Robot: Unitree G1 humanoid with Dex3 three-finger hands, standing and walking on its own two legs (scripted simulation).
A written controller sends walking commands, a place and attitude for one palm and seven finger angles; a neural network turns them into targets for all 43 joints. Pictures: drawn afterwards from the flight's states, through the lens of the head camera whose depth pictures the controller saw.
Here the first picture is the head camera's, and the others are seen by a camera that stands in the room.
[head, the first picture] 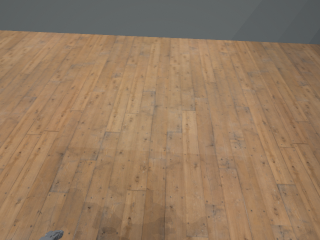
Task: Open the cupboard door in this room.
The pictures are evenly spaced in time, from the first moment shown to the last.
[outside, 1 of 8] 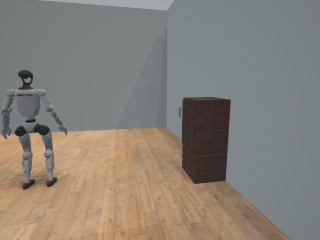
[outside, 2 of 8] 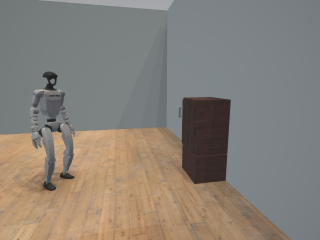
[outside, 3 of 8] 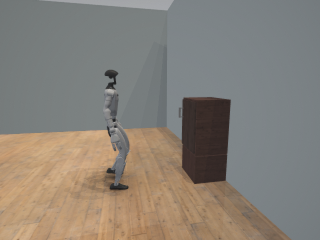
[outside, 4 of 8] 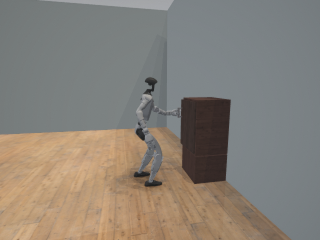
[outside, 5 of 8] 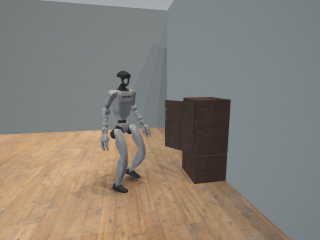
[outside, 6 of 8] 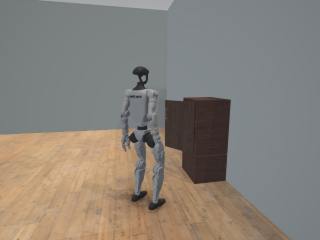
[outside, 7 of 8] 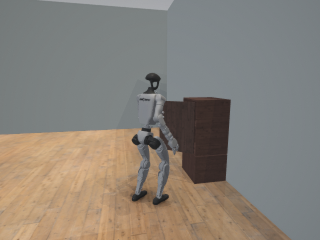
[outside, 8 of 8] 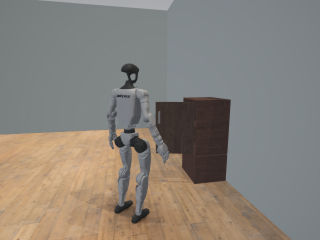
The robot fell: no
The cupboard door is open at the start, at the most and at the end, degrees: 0 75 75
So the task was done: yes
